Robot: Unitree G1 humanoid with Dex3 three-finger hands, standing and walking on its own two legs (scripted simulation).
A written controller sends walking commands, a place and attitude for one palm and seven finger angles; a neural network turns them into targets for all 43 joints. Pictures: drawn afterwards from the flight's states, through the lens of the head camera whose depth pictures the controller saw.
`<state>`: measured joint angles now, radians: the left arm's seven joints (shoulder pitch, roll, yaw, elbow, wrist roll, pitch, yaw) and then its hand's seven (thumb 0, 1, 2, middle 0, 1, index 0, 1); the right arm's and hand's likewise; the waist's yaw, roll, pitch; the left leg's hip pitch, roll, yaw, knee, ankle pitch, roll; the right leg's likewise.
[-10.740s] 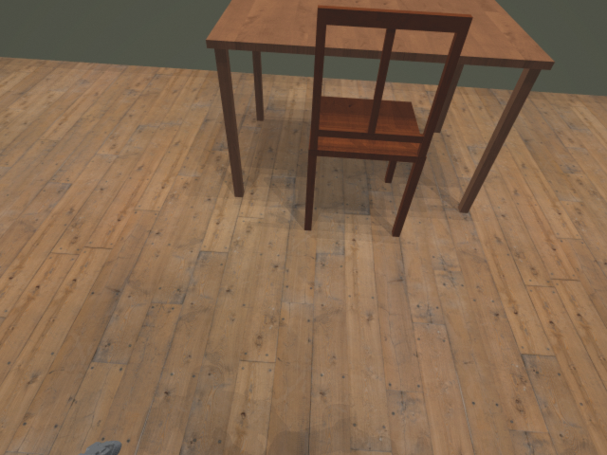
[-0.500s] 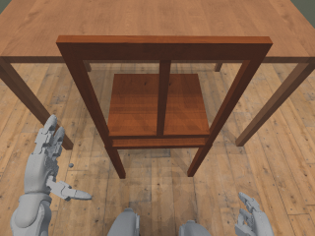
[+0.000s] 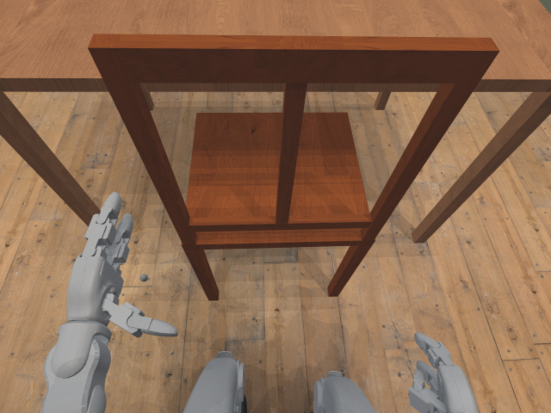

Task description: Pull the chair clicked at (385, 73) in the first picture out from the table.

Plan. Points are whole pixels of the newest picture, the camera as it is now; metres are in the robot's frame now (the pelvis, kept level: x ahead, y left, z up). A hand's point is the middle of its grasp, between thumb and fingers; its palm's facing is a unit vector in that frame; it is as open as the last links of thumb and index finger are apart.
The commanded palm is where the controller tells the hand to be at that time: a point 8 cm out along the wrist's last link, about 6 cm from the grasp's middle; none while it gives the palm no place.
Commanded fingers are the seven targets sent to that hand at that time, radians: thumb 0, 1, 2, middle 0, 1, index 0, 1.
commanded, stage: aim the fingers beside a spindle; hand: left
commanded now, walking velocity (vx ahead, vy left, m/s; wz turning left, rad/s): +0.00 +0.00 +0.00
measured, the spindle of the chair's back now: (287, 167) +0.48 +0.01 +0.03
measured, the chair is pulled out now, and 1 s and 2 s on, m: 0.00 0.00 0.00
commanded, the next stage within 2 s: none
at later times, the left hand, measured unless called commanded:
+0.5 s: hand (165, 261) +0.32 +0.18 +0.01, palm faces +0.07 -1.00 -0.04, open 16.9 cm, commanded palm +0.29 +0.22 +0.01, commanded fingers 0.00 -0.50 0.30 -0.06 -0.08 -0.06 -0.08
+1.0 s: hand (175, 264) +0.31 +0.16 +0.01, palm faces +0.06 -1.00 -0.04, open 16.9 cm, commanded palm +0.29 +0.22 +0.01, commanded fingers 0.00 -0.50 0.30 -0.06 -0.08 -0.06 -0.08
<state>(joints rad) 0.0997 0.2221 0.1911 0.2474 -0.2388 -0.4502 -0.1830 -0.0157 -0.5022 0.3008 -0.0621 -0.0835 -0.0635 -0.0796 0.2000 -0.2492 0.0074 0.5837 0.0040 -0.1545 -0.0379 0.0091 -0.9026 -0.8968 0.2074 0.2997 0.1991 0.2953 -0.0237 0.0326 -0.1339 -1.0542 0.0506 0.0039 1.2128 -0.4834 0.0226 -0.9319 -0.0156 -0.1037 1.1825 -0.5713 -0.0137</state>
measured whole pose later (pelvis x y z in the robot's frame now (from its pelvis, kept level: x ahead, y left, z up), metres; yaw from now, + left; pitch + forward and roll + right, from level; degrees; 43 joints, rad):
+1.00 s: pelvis +0.00 +0.00 -0.01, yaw -1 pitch +21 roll -3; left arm 0.04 0.19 0.12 0.25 -0.17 -0.49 -0.06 -0.02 -0.50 0.30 -0.06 -0.08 -0.06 -0.08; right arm 0.19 -0.25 0.00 0.57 -0.01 -0.07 -0.02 0.01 -0.90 -0.90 0.21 0.30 0.20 0.30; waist -0.03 0.03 -0.14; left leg -1.13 0.06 0.01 1.27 -0.51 0.02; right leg -1.01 -0.01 -0.09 1.25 -0.60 -0.02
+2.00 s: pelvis +0.00 +0.00 -0.01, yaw -1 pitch +21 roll -4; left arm 0.07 0.21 0.14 0.16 -0.18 -0.51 -0.07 -0.02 -0.50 0.30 -0.06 -0.08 -0.06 -0.08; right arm 0.19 -0.24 0.01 0.57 -0.01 -0.08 -0.01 0.01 -0.90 -0.90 0.21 0.30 0.20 0.30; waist -0.02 0.03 -0.15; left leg -1.13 0.05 0.01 1.28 -0.51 0.03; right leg -1.01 -0.01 -0.09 1.24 -0.59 -0.01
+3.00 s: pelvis +0.00 +0.00 -0.01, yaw -1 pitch +21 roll -3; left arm 0.10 0.21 0.13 0.14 -0.17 -0.55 -0.04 -0.02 -0.50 0.30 -0.07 -0.08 -0.07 -0.08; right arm 0.21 -0.24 0.01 0.59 -0.01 -0.08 -0.01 0.01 -0.90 -0.90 0.21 0.30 0.20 0.30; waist -0.03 0.03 -0.16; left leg -1.12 0.05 0.00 1.26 -0.51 0.02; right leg -1.00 -0.01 -0.09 1.23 -0.59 -0.01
